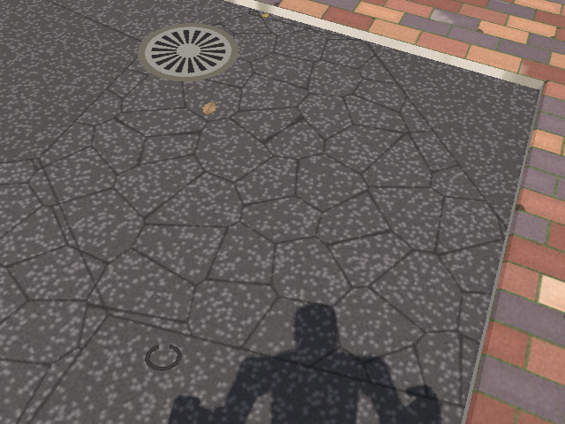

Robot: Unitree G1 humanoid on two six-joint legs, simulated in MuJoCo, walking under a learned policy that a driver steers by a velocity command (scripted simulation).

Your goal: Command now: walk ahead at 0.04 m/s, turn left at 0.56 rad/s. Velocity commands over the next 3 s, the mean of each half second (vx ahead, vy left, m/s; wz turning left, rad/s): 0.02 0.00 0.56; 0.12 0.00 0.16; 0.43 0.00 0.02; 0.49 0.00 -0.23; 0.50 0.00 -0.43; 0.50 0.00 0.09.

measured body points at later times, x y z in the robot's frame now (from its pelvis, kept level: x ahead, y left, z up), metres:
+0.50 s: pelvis +0.03 +0.00 -0.01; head +0.07 +0.00 +0.44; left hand +0.11 +0.31 -0.10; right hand +0.28 -0.23 -0.09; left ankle +0.02 +0.12 -0.73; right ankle +0.08 -0.11 -0.74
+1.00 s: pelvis +0.07 +0.02 +0.01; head +0.08 +0.02 +0.46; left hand +0.11 +0.32 -0.10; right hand +0.21 -0.22 -0.11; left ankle -0.03 +0.14 -0.74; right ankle +0.13 -0.08 -0.70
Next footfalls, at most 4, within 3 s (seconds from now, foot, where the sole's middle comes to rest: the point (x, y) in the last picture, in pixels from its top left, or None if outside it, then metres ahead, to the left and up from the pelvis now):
0.02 left None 0.07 0.12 -0.77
0.46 right None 0.12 -0.10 -0.77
0.78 left None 0.01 0.15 -0.77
1.10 right None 0.21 -0.06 -0.77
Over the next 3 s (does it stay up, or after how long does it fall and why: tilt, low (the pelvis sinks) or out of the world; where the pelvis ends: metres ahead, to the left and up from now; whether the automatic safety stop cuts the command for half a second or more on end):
stays up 1.12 0.20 0.01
